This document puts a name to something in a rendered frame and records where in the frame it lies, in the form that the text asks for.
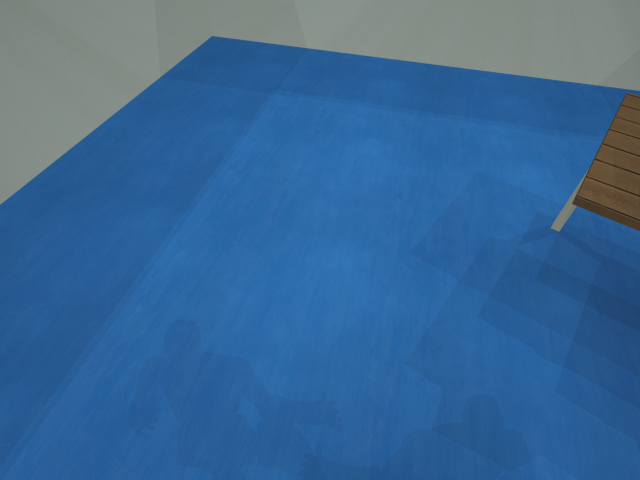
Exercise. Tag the table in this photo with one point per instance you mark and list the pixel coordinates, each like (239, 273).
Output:
(611, 186)

